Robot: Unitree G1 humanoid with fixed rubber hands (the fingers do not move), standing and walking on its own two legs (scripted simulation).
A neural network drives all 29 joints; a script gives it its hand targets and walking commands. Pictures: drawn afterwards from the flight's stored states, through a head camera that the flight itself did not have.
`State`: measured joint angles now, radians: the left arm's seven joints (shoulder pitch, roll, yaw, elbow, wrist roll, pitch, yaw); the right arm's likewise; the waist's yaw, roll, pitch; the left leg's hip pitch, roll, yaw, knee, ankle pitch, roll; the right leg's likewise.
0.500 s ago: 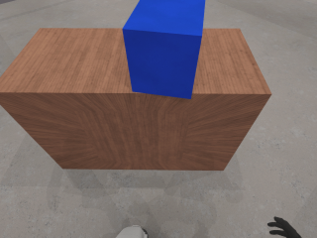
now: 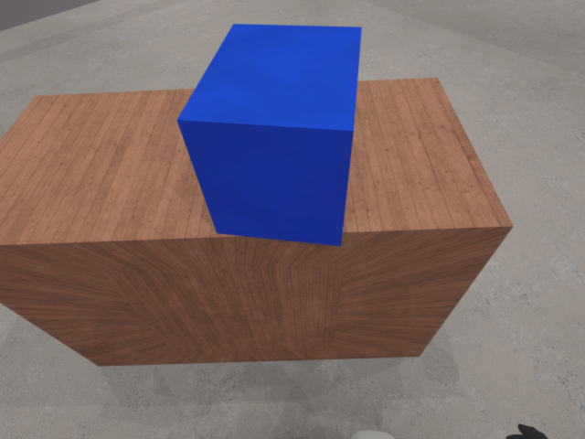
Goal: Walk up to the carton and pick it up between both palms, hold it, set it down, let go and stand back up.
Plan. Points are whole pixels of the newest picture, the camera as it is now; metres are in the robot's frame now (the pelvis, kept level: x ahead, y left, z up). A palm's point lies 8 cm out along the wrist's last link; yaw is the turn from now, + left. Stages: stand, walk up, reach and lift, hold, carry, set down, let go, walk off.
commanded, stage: walk up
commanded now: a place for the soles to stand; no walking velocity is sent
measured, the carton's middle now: (286, 134) +0.57 +0.03 +0.08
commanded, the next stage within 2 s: none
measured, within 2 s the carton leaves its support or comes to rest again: neither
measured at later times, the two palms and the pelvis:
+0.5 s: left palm (66, 408) +0.17 +0.36 -0.10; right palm (506, 390) +0.19 -0.29 -0.10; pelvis +0.12 +0.03 -0.01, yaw +0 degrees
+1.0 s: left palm (82, 377) +0.21 +0.34 -0.09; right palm (504, 371) +0.22 -0.29 -0.10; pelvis +0.13 +0.02 +0.00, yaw +0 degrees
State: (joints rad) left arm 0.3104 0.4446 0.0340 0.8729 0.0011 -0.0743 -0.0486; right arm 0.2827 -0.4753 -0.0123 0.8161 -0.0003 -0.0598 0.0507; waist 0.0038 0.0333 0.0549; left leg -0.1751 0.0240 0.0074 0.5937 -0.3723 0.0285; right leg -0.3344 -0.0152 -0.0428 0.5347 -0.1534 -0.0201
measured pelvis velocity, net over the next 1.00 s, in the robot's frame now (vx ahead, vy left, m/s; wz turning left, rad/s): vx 0.13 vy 0.02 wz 0.00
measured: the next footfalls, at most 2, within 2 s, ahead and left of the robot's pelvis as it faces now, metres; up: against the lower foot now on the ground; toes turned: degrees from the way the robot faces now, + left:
left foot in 0.48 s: +0.23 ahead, +0.14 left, +0.00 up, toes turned +0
right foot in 0.82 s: +0.19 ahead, -0.09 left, +0.00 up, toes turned -1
